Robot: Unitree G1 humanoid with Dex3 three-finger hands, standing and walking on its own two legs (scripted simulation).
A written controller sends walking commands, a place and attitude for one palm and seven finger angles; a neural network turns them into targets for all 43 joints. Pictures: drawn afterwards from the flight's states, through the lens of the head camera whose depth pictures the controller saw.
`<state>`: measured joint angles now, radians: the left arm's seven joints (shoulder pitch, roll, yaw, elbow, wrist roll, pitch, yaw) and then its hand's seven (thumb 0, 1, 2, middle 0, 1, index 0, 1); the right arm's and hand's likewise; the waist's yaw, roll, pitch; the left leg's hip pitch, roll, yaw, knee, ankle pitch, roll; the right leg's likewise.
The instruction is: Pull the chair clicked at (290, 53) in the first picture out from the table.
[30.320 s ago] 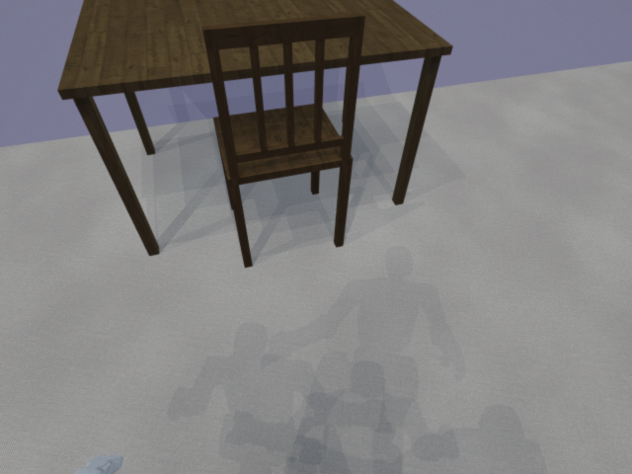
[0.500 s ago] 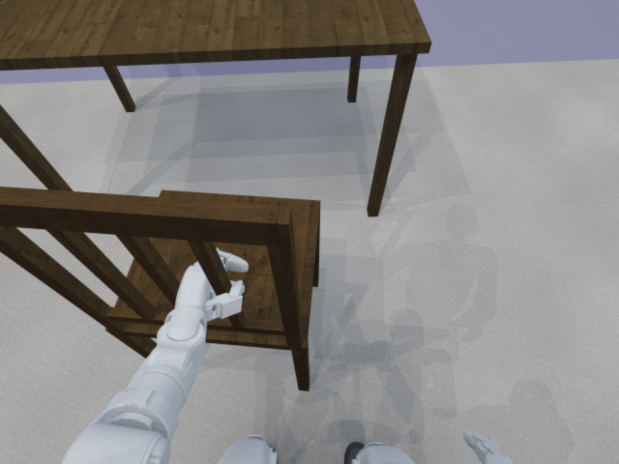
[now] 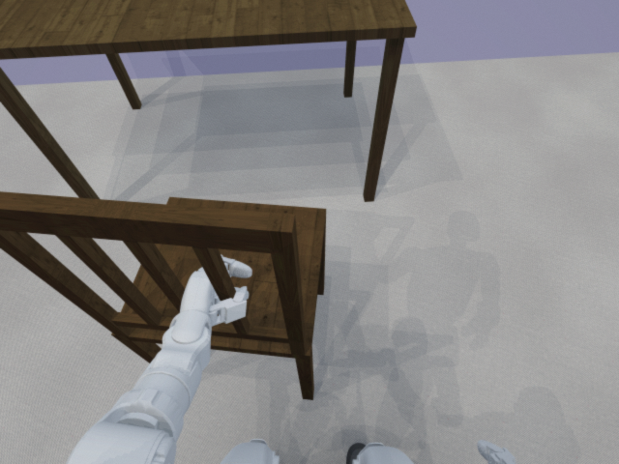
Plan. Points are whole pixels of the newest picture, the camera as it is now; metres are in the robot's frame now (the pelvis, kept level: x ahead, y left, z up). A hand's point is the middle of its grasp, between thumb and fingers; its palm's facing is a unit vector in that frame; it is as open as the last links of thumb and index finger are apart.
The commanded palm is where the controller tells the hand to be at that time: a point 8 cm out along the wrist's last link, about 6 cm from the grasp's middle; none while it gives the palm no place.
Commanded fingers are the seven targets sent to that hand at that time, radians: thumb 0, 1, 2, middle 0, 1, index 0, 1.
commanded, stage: step backward, pulling the chair out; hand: left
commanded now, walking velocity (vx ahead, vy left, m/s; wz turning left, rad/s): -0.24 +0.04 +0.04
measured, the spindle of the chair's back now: (173, 289) +0.37 +0.22 -0.06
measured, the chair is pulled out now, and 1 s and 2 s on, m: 0.55 0.66 0.66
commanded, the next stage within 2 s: stop walking, hand still on the chair in 0.02 s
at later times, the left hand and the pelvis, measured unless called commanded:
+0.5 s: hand (236, 375) +0.24 +0.11 -0.06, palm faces -0.05 -0.99 -0.16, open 5.3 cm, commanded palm +0.22 +0.16 -0.04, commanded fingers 0.00 0.90 0.90 -0.50 -1.45 -0.50 -1.45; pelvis -0.04 +0.00 +0.01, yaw -1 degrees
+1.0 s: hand (237, 378) +0.23 +0.11 -0.06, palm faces -0.09 -0.98 -0.15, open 5.2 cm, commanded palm +0.22 +0.16 -0.04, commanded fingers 0.00 0.90 0.90 -0.50 -1.45 -0.50 -1.45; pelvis +0.00 +0.01 +0.01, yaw -1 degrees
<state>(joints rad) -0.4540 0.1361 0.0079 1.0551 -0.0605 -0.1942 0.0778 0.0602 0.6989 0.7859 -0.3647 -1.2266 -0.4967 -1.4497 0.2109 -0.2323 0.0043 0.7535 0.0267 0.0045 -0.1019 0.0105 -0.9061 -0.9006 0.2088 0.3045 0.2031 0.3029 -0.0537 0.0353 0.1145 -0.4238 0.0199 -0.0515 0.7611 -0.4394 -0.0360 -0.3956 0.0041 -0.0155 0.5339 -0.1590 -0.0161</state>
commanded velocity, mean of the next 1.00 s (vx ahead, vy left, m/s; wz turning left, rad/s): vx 0.02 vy -0.01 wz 0.00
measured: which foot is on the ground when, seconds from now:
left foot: up 0.00-0.06, down 0.08-1.00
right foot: down 0.00-1.00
